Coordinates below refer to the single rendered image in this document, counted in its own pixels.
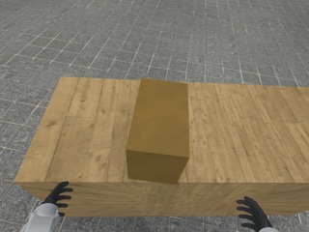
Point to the robot left forearm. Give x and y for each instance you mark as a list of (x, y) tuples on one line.
[(43, 219)]

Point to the left robot hand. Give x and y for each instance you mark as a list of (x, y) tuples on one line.
[(54, 196)]

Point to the carton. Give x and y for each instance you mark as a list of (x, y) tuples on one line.
[(157, 148)]

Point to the right robot hand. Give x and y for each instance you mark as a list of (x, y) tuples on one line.
[(258, 216)]

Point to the pedestal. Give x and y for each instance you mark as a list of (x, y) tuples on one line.
[(244, 140)]

